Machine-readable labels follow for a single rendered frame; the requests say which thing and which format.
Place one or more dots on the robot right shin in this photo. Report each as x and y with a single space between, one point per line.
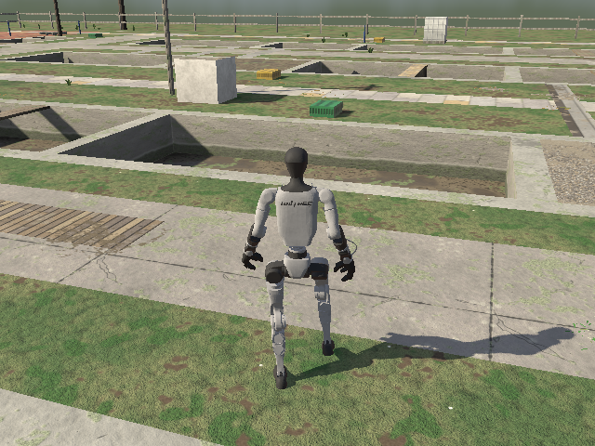
324 309

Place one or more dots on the left robot foot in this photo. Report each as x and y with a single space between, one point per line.
280 380

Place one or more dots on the robot right hand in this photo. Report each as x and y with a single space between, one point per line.
347 267

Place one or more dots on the robot right forearm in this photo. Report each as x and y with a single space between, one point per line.
342 248

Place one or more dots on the robot left hand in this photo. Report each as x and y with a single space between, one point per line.
256 256

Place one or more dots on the robot left forearm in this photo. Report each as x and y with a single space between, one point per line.
251 243

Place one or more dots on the robot right upper arm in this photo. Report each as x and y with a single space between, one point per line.
326 196

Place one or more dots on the robot left upper arm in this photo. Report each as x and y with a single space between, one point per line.
267 197

